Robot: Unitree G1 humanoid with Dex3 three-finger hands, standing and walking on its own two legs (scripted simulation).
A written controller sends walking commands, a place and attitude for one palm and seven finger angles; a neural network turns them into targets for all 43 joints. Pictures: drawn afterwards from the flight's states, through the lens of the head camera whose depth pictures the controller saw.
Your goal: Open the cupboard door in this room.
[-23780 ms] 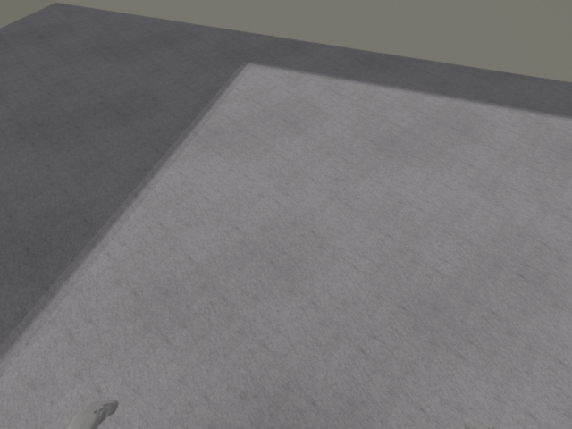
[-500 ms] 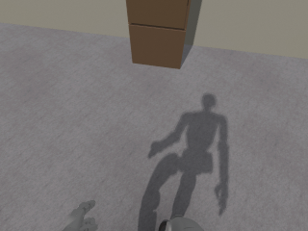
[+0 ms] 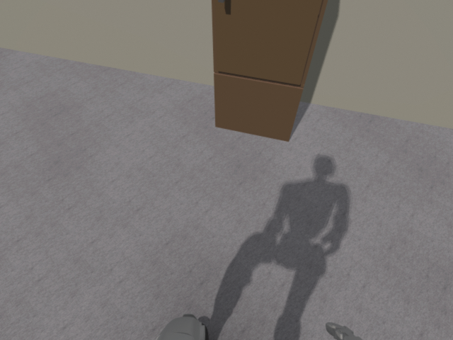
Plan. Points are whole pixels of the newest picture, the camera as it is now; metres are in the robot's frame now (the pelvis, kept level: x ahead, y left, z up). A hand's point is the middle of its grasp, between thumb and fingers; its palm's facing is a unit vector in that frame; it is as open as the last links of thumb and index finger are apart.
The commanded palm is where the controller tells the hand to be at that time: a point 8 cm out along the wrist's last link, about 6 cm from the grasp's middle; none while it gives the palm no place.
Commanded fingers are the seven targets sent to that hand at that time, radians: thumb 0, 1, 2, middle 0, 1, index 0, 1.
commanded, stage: turn or walk to find it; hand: left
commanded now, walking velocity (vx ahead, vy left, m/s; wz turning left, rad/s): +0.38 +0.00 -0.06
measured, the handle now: out of the picture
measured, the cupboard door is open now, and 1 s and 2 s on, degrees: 0 0 0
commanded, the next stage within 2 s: stand and wait in 0.34 s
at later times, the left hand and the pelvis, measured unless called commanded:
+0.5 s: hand (177, 234) +0.35 +0.17 -0.15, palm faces -0.11 -0.97 -0.22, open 7.4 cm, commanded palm none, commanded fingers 0.00 0.90 0.90 -0.20 -0.30 -0.20 -0.30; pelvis +0.21 -0.01 +0.00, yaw -4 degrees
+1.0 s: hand (178, 244) +0.33 +0.17 -0.17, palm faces +0.10 -0.98 -0.18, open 7.3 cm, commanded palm none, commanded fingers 0.00 0.90 0.90 -0.20 -0.30 -0.20 -0.30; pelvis +0.28 -0.02 +0.00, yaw +2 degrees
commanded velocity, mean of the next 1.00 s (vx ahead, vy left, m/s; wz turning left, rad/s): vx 0.12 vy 0.00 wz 0.04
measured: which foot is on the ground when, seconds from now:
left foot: up 0.00-0.02, down 0.04-0.56, up 0.58-0.94, down 0.96-1.00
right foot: down 0.00-0.06, up 0.08-0.52, down 0.54-1.00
